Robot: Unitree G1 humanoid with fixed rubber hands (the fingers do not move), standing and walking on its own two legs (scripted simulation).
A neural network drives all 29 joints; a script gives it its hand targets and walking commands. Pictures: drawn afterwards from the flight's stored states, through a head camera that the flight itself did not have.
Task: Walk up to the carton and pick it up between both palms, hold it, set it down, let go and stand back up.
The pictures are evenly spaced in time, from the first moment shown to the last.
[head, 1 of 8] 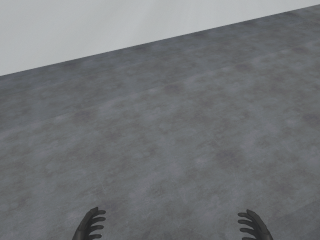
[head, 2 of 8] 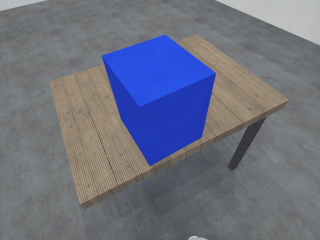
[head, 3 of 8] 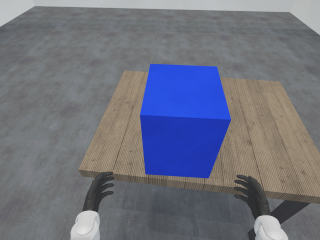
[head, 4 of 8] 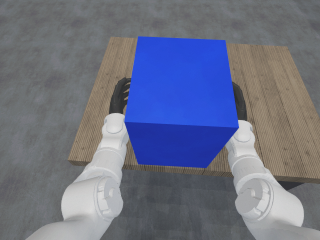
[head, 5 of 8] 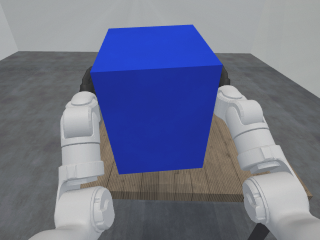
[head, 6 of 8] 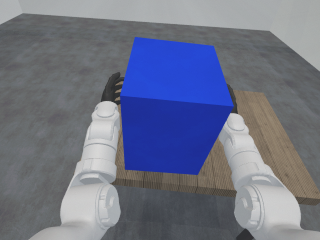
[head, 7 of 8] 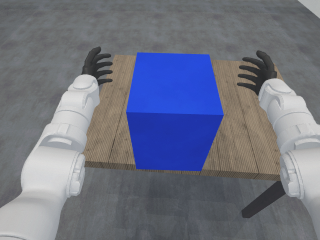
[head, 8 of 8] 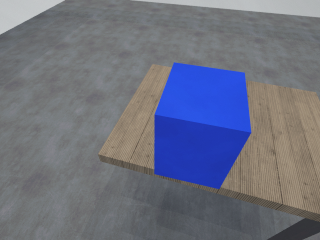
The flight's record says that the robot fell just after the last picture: no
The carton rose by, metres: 0.24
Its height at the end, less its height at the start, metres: +0.00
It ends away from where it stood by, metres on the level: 0.03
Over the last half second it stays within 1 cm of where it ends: yes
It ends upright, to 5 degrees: yes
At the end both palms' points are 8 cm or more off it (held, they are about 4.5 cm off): yes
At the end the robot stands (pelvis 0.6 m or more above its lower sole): yes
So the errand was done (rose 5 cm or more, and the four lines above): yes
